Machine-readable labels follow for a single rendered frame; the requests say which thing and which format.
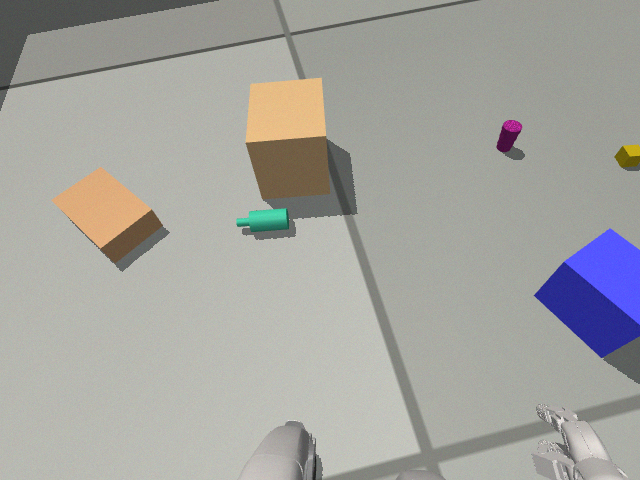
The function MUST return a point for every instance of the right robot arm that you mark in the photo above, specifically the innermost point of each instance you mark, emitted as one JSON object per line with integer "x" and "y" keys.
{"x": 597, "y": 469}

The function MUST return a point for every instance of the right robot hand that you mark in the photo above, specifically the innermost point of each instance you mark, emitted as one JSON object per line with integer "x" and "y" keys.
{"x": 556, "y": 461}

